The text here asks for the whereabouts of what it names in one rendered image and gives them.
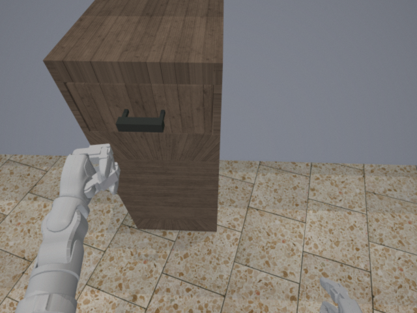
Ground left robot hand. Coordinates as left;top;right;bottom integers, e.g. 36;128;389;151
59;143;120;205

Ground drawer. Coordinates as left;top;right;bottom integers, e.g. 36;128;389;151
66;82;214;134

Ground right robot hand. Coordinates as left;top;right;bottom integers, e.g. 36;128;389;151
320;277;363;313

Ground cabinet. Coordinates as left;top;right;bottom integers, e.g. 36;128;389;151
43;0;223;231

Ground robot left forearm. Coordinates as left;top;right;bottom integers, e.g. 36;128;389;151
15;196;90;313

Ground handle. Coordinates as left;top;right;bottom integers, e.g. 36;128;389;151
116;109;165;132

